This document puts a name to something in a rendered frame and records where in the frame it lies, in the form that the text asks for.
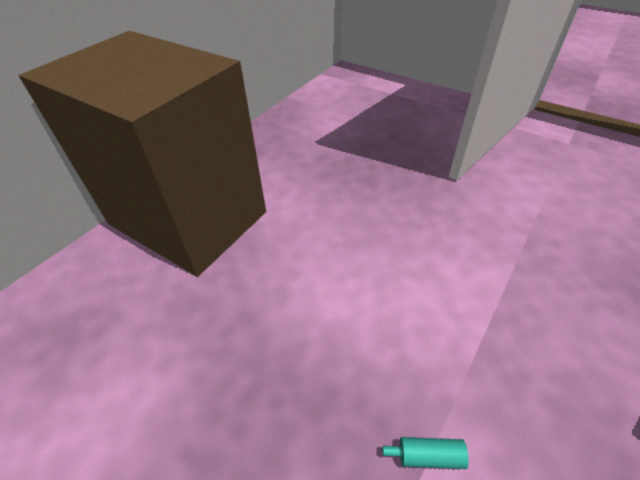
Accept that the bottle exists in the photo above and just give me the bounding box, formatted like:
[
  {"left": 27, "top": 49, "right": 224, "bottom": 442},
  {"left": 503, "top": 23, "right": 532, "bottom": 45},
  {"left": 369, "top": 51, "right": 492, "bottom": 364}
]
[{"left": 382, "top": 437, "right": 469, "bottom": 469}]

